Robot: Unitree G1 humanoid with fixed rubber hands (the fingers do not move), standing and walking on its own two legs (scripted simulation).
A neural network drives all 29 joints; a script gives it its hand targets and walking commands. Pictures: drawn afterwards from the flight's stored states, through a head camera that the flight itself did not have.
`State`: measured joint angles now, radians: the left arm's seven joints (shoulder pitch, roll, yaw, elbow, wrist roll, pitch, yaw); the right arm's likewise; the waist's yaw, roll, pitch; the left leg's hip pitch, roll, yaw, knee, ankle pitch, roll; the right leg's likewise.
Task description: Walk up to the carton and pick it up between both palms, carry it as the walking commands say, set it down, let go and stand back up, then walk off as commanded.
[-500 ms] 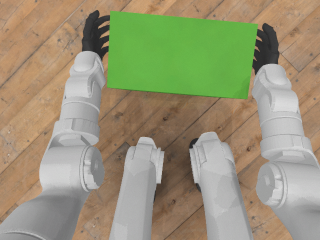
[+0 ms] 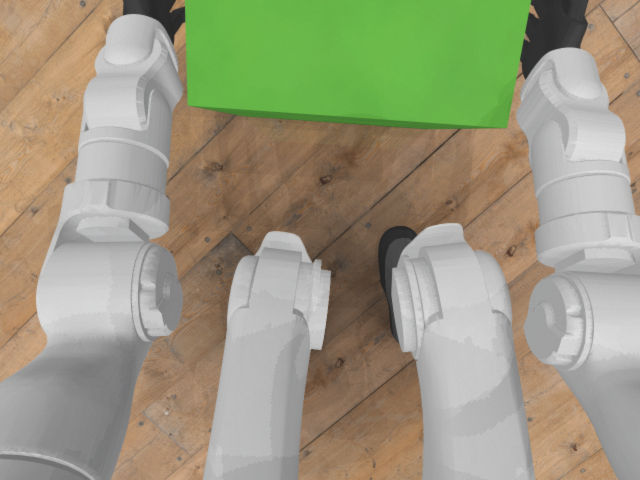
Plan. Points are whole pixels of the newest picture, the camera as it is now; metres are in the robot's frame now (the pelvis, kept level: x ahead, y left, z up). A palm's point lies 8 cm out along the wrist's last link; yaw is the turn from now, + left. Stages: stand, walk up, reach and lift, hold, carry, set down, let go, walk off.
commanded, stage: set down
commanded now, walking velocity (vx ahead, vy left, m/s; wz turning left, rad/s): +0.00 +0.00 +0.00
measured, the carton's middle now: (345, 55) +0.52 -0.02 -0.24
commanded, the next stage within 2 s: none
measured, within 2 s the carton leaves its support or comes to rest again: rests again in 0.42 s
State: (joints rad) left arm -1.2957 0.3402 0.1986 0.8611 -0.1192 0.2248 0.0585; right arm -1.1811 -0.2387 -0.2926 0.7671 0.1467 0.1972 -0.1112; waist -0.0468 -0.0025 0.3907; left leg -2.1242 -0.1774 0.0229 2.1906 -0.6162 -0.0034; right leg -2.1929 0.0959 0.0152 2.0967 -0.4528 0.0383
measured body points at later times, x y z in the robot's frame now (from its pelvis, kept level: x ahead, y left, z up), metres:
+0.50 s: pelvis +0.01 +0.00 -0.01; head +0.34 +0.00 +0.28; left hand +0.55 +0.16 -0.16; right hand +0.51 -0.22 -0.16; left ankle +0.11 +0.10 -0.35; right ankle +0.15 -0.11 -0.35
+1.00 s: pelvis +0.01 +0.00 -0.01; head +0.34 +0.00 +0.29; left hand +0.55 +0.16 -0.16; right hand +0.51 -0.22 -0.16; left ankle +0.11 +0.09 -0.35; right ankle +0.15 -0.11 -0.35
